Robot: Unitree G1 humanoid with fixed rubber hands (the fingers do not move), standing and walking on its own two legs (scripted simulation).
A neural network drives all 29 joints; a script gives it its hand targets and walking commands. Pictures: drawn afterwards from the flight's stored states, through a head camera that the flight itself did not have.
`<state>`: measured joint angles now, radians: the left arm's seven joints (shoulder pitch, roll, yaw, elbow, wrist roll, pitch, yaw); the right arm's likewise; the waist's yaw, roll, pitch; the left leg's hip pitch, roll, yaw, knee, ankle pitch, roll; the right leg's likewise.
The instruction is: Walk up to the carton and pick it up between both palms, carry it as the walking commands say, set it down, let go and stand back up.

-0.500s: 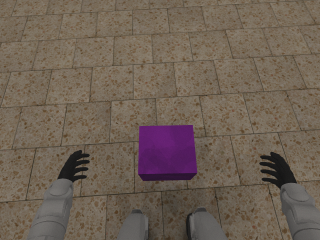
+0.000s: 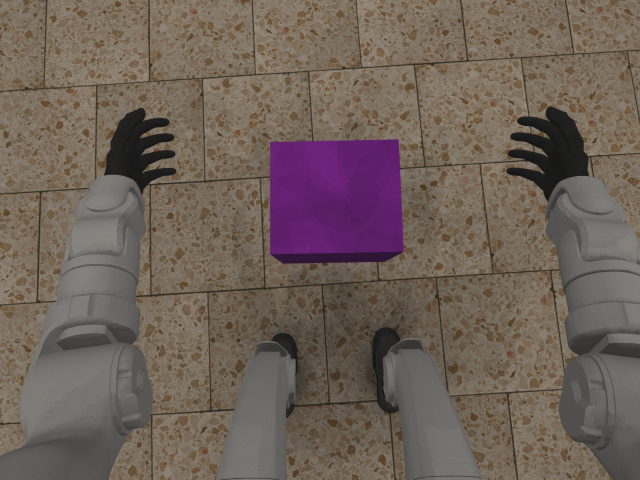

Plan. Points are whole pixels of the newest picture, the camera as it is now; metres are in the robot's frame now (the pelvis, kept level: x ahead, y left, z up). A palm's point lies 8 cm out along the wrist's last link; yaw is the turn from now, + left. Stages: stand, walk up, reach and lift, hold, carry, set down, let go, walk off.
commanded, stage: reach and lift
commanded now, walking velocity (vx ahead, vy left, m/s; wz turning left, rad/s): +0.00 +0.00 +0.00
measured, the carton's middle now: (334, 208) +0.52 +0.00 -0.55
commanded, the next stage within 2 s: none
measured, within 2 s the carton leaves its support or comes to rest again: neither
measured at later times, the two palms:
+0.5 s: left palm (165, 145) +0.52 +0.23 -0.14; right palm (518, 138) +0.51 -0.23 -0.13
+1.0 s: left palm (203, 181) +0.52 +0.23 -0.31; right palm (468, 173) +0.52 -0.23 -0.30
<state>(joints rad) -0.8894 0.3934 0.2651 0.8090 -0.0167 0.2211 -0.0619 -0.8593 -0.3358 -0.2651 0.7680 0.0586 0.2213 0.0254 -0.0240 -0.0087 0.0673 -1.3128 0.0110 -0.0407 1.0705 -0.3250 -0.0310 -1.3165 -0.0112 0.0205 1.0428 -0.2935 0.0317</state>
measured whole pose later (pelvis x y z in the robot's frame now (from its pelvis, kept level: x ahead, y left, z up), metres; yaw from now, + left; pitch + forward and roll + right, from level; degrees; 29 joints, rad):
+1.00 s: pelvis -0.02 +0.00 -0.17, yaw +0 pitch +47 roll +0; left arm -1.24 0.41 0.26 0.83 -0.07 0.19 0.02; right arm -1.23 -0.41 -0.27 0.83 0.12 0.19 -0.01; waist -0.01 -0.01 0.11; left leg -2.03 -0.02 -0.05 1.73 -0.51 -0.04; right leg -2.04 0.01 0.06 1.71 -0.48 0.05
